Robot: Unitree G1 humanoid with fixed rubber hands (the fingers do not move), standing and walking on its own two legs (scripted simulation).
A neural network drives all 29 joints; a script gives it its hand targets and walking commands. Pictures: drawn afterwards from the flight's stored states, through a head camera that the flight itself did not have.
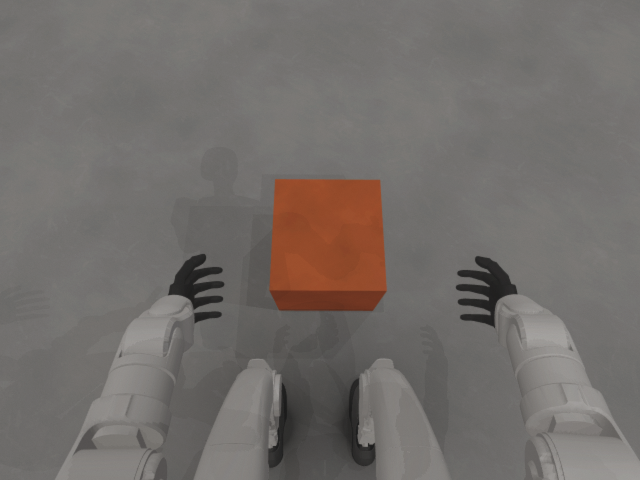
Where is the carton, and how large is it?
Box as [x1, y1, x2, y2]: [269, 179, 386, 310]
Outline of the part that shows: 275,179 269,290 279,310 372,310 386,290 379,180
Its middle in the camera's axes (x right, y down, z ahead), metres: +0.01 +0.03 +1.05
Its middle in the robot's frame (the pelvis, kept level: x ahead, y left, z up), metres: +0.56 -0.01 -0.56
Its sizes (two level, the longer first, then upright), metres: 0.290 0.269 0.244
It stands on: the floor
